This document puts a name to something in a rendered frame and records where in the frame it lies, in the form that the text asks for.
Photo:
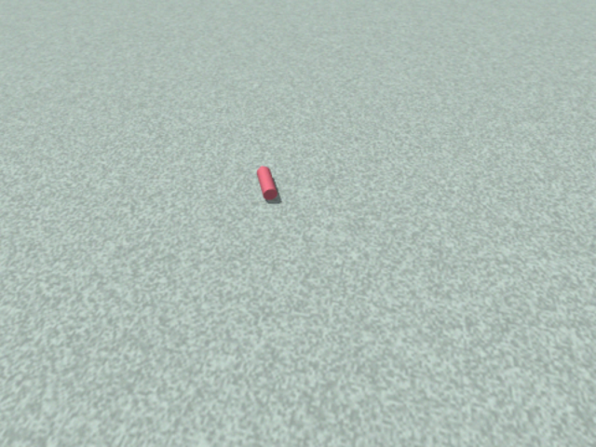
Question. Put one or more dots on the bottle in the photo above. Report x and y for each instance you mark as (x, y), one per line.
(267, 184)

